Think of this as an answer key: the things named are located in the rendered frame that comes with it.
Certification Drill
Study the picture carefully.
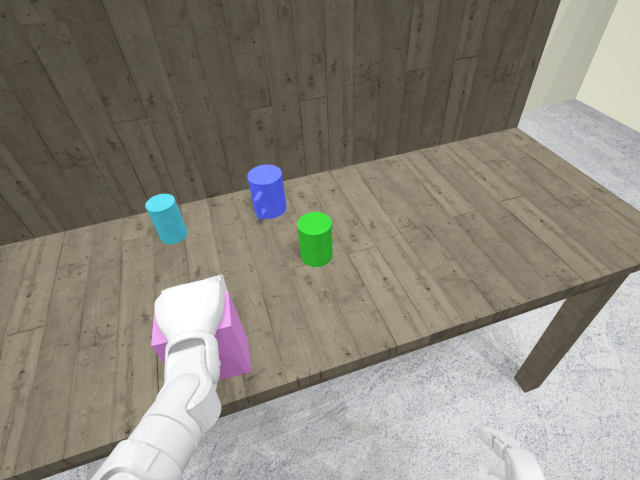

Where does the right robot hand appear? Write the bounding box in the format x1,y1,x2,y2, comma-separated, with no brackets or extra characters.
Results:
472,427,546,480

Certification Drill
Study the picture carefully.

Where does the left robot hand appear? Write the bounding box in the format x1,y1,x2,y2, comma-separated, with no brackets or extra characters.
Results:
155,274,228,366

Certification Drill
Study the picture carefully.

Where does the left robot forearm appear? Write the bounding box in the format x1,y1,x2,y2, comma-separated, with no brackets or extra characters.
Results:
90,331,221,480

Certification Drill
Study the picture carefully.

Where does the table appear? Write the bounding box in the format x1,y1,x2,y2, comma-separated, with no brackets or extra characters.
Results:
0,0,640,480

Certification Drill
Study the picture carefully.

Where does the sponge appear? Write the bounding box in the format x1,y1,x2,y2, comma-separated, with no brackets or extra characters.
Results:
151,292,252,380

